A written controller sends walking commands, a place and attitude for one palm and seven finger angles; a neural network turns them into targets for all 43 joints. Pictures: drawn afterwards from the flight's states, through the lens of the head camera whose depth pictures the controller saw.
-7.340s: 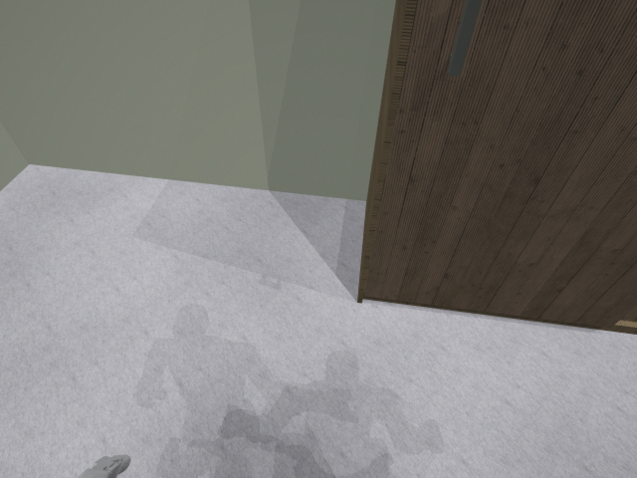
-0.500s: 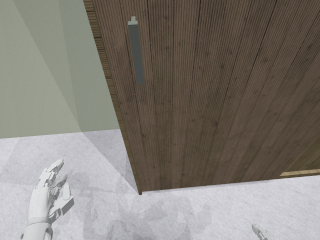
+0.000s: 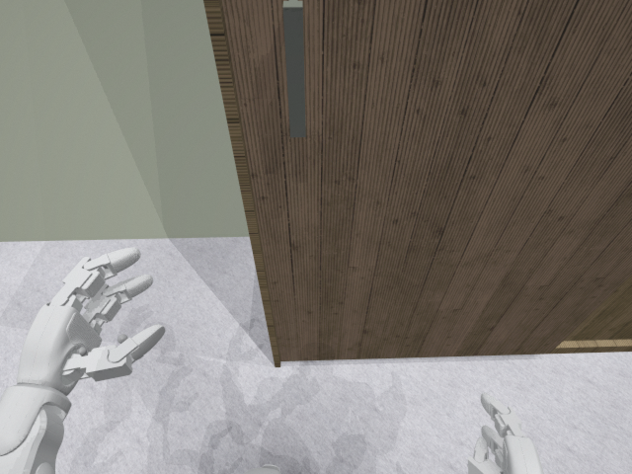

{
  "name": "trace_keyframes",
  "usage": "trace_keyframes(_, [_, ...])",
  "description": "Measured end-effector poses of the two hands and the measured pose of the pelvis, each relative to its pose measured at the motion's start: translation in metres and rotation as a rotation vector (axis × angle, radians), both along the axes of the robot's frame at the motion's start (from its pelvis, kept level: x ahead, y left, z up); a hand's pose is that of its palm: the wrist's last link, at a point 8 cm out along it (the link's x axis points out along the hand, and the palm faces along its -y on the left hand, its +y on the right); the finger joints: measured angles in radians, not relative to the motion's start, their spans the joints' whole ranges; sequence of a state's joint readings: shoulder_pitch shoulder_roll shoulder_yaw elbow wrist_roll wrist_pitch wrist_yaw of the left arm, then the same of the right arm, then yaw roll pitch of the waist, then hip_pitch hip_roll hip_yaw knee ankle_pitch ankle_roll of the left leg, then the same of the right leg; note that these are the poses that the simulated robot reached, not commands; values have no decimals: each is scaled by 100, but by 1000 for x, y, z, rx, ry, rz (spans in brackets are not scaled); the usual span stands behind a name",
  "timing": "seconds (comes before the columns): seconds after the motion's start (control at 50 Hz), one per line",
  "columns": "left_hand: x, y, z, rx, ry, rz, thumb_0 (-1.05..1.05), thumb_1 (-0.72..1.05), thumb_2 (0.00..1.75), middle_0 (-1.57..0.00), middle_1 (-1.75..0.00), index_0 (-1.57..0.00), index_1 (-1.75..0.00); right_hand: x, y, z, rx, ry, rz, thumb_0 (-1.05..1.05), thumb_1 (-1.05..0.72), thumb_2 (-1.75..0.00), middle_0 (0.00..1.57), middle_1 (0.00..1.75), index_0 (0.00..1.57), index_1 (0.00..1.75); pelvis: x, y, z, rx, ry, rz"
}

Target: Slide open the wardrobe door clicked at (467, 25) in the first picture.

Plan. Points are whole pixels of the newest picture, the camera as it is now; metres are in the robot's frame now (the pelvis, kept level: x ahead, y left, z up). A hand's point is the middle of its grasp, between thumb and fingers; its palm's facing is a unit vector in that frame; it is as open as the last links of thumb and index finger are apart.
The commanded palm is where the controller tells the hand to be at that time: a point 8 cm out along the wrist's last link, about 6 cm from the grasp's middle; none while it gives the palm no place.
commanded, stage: raise the hand with hooked fingers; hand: left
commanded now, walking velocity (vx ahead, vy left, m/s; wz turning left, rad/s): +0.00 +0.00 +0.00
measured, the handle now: (296, 69) +0.54 +0.08 +0.26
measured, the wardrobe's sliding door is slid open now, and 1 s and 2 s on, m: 0.00 0.00 0.00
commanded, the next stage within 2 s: move the hooked fingers beside the handle in 1.42 s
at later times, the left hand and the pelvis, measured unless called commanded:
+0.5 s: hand (20, 260) +0.25 +0.30 +0.20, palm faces +0.16 -0.98 -0.07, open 13.1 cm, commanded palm +0.21 +0.34 +0.20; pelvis +0.00 +0.04 +0.03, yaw +0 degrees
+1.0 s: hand out of the picture +0.26 +0.32 +0.28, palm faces +0.18 -0.98 -0.10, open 14.0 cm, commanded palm +0.22 +0.35 +0.28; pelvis -0.01 +0.03 +0.03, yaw +2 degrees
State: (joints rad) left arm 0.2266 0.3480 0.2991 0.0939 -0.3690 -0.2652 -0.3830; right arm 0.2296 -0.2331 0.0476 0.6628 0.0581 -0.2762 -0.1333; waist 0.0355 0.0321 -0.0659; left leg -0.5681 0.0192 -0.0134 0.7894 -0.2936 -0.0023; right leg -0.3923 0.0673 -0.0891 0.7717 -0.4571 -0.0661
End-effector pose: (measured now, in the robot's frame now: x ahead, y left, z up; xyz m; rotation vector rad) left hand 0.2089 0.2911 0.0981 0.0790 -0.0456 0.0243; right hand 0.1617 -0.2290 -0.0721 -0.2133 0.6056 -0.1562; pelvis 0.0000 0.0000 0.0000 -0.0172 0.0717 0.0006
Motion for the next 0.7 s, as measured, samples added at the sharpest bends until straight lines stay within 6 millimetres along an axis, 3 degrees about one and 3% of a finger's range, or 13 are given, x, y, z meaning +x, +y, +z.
trace_keyframes(0.08, [15, 17, 5, -47, 93, 48, 1, 21, 60, -26, -74, -25, -74, -8, 5, 8, 21, -3, -43, 2, -90, -90, 20, 30, 20, 30, 8, 9, 9, 8, -1, -28])
trace_keyframes(0.16, [10, 30, 28, -35, 3, 128, 1, 12, 56, -26, -80, -26, -80, -9, 10, 15, 12, -5, -29, 2, -90, -90, 20, 30, 20, 30, 14, 19, 13, 8, -9, -34])
trace_keyframes(0.24, [4, 33, 44, -25, -64, 127, 1, 3, 52, -27, -86, -26, -86, -2, 18, 18, -9, -3, 17, 2, -90, -90, 20, 30, 20, 30, 13, 28, 14, 0, -23, -19])
trace_keyframes(0.36, [9, 43, 54, -11, -16, 104, 0, -12, 46, -28, -95, -27, -95, 15, 38, 28, -14, -39, 50, 2, -90, -90, 20, 30, 20, 30, 7, 38, 19, -7, -56, -1])
trace_keyframes(0.54, [14, 66, 112, -7, -125, 134, 0, -33, 37, -29, -109, -29, -109, 36, 72, 50, 31, -127, 118, 2, -90, -90, 20, 30, 20, 30, -2, 42, 27, -8, -111, 9])
trace_keyframes(0.7, [16, 71, 128, -1, -25, 142, -1, -46, 32, -30, -117, -30, -117, 38, 80, 54, 47, -118, 145, 2, -90, -90, 20, 30, 20, 30, -10, 40, 31, -5, -141, 21])
